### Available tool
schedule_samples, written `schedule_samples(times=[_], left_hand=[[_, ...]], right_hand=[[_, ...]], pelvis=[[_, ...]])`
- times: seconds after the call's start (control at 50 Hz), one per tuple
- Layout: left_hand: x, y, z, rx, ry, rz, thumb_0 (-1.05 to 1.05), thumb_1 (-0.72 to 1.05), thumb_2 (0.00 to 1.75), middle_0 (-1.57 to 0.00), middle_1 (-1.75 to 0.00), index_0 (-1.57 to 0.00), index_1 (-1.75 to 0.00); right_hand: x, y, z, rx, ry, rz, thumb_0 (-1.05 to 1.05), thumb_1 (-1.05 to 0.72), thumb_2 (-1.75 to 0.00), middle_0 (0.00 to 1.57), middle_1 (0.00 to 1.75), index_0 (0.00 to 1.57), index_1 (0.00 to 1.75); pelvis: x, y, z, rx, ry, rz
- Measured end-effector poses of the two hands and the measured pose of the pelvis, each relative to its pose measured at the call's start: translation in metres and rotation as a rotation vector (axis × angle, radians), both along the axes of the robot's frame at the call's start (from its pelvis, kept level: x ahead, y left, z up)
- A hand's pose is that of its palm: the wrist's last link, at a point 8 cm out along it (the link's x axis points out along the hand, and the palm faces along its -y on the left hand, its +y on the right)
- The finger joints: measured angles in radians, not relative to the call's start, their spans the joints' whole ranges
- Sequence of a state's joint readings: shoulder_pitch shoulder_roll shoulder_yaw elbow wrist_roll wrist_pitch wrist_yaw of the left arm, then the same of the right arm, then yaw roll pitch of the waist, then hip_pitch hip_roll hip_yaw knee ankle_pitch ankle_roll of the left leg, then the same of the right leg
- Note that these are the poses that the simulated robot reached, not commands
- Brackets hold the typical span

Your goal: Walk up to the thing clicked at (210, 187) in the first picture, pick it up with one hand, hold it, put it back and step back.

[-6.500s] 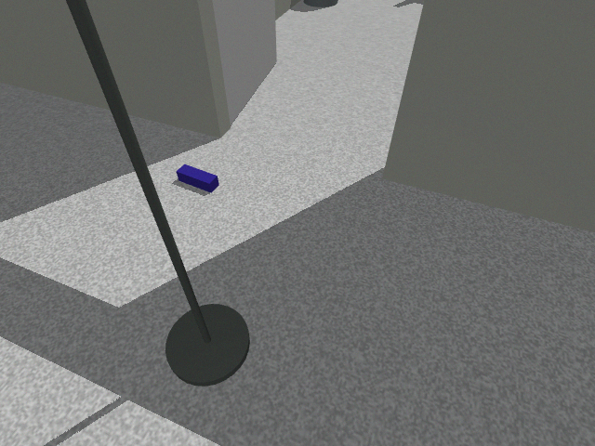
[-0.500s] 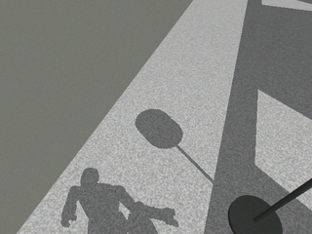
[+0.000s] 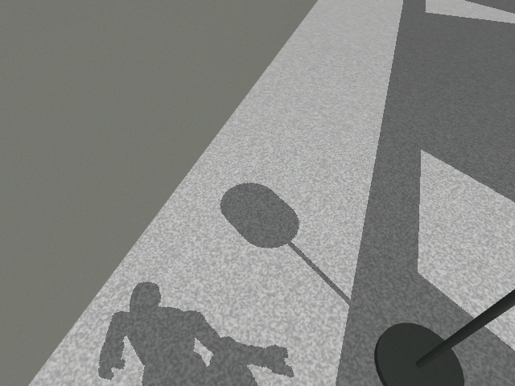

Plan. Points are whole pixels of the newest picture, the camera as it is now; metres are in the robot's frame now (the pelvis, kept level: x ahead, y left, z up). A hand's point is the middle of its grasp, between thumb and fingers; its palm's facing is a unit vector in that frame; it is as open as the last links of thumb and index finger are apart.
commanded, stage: stand
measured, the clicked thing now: out of the picture +0.57 -1.45 -0.75
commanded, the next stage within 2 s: walk up in 0.16 s
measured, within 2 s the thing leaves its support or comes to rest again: neither
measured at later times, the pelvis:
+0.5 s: pelvis +0.05 +0.05 -0.02, yaw +2 degrees
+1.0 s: pelvis +0.22 +0.03 -0.03, yaw -18 degrees
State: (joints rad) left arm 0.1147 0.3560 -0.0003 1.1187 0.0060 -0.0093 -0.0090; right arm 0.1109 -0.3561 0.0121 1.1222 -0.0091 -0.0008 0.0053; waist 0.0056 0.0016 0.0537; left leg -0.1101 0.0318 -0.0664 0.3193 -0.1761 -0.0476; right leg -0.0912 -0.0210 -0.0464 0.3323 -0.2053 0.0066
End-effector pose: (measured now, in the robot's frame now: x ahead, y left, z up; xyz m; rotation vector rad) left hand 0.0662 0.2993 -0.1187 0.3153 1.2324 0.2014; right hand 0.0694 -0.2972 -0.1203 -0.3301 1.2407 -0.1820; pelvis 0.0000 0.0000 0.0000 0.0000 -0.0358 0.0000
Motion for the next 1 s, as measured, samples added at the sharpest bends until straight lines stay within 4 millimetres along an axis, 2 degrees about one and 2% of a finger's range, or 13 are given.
schedule_samples(times=[0.18,0.24,0.3,0.4,0.48,0.58,0.64,0.7,0.76,0.84,0.9,1.0], left_hand=[[-0.002,0.002,0.000,-0.007,-0.009,-0.001,0.01,0.90,0.90,-0.21,-0.30,-0.20,-0.30],[-0.004,0.007,0.002,-0.014,-0.045,0.020,0.01,0.90,0.90,-0.21,-0.30,-0.20,-0.30],[-0.014,0.021,0.002,-0.005,-0.069,0.054,0.00,0.90,0.90,-0.21,-0.30,-0.20,-0.30],[-0.033,0.054,-0.006,0.008,0.010,0.092,0.00,0.90,0.90,-0.21,-0.30,-0.20,-0.30],[-0.025,0.079,-0.022,0.020,0.077,0.084,0.01,0.90,0.90,-0.21,-0.30,-0.20,-0.30],[0.016,0.080,-0.015,0.003,0.053,0.047,0.01,0.91,0.90,-0.20,-0.30,-0.20,-0.30],[0.042,0.075,-0.006,-0.019,0.053,0.017,0.01,0.91,0.90,-0.20,-0.30,-0.20,-0.30],[0.075,0.069,0.003,-0.018,0.079,-0.050,0.01,0.91,0.90,-0.21,-0.30,-0.20,-0.30],[0.119,0.063,0.011,0.014,0.066,-0.117,0.01,0.91,0.90,-0.21,-0.30,-0.20,-0.30],[0.185,0.055,0.015,0.097,-0.019,-0.187,0.01,0.90,0.90,-0.21,-0.30,-0.20,-0.30],[0.223,0.047,0.017,0.152,-0.109,-0.205,0.01,0.90,0.90,-0.21,-0.30,-0.20,-0.30],[0.266,0.032,0.031,0.158,-0.089,-0.280,0.00,0.90,0.90,-0.21,-0.30,-0.20,-0.30]], right_hand=[[-0.007,0.001,0.001,0.002,-0.004,-0.005,0.01,-0.90,-0.90,0.21,0.30,0.20,0.30],[-0.008,-0.001,0.002,0.006,-0.007,0.005,0.01,-0.90,-0.90,0.21,0.30,0.20,0.30],[-0.001,-0.003,0.003,-0.016,0.017,0.034,0.01,-0.90,-0.90,0.21,0.30,0.20,0.30],[0.026,0.006,0.012,-0.049,-0.013,0.063,0.01,-0.90,-0.90,0.21,0.30,0.20,0.30],[0.039,0.014,0.012,-0.089,-0.074,0.044,0.01,-0.90,-0.90,0.21,0.30,0.20,0.30],[0.042,0.025,0.021,-0.078,-0.062,0.007,0.01,-0.90,-0.90,0.21,0.30,0.20,0.30],[0.056,0.027,0.020,-0.053,-0.079,-0.029,0.01,-0.90,-0.90,0.21,0.30,0.20,0.30],[0.079,0.026,0.015,-0.026,-0.149,-0.074,0.01,-0.90,-0.90,0.21,0.30,0.20,0.30],[0.105,0.020,0.005,0.004,-0.206,-0.107,0.01,-0.90,-0.90,0.21,0.30,0.20,0.30],[0.142,0.003,-0.022,0.034,-0.244,-0.134,0.01,-0.90,-0.90,0.21,0.30,0.20,0.30],[0.170,-0.007,-0.039,0.047,-0.231,-0.137,0.01,-0.90,-0.90,0.21,0.30,0.20,0.30],[0.213,-0.004,-0.024,0.066,-0.295,-0.160,0.01,-0.90,-0.90,0.21,0.30,0.20,0.30]], pelvis=[[-0.003,0.002,0.000,0.001,-0.005,-0.001],[0.001,0.003,-0.002,-0.003,-0.005,0.012],[0.007,0.009,-0.005,-0.004,-0.006,0.031],[0.027,0.030,-0.010,-0.025,-0.014,0.046],[0.045,0.047,-0.023,0.002,-0.024,0.036],[0.072,0.050,-0.013,0.016,-0.032,0.025],[0.089,0.052,-0.009,0.018,-0.042,-0.031],[0.109,0.052,-0.009,0.020,-0.046,-0.089],[0.131,0.046,-0.014,0.025,-0.045,-0.140],[0.168,0.028,-0.035,0.031,-0.031,-0.186],[0.186,0.020,-0.047,0.008,-0.030,-0.230],[0.220,0.026,-0.032,0.003,-0.018,-0.317]])
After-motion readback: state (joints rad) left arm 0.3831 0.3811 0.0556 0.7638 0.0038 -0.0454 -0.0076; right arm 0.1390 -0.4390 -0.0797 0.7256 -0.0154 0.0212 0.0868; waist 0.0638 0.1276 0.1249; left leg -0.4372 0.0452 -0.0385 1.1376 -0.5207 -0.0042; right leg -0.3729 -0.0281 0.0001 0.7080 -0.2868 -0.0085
